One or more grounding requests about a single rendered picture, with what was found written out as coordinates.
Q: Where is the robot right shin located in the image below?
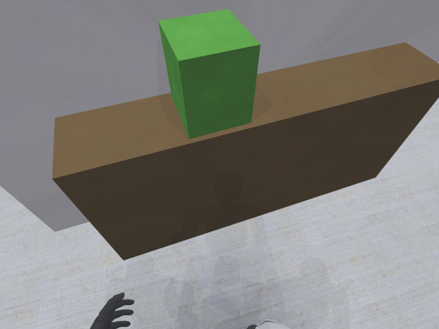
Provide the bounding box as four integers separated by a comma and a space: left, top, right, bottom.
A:
257, 319, 276, 327

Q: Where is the left robot hand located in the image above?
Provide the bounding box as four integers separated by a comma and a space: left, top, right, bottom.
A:
90, 293, 134, 329

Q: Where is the carton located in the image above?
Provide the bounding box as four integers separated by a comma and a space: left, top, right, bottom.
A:
158, 9, 261, 139

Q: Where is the pedestal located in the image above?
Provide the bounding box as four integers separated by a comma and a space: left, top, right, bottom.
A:
52, 42, 439, 260

